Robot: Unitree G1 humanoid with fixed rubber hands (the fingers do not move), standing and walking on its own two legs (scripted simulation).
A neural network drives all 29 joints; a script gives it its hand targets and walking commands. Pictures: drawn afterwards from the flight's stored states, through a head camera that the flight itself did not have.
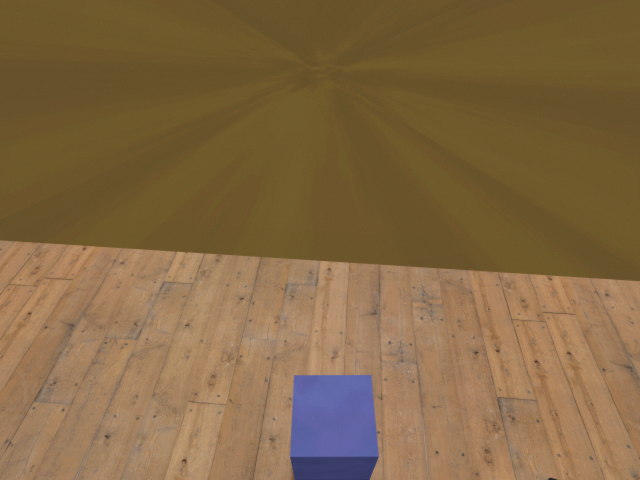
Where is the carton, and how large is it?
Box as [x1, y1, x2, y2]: [290, 375, 378, 479]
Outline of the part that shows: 294,375 290,458 295,479 369,479 378,457 370,375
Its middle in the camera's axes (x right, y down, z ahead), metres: +0.03 +0.52 +1.07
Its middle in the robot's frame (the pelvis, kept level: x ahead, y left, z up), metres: +0.40 -0.02 -0.66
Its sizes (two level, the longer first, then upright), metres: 0.210 0.200 0.250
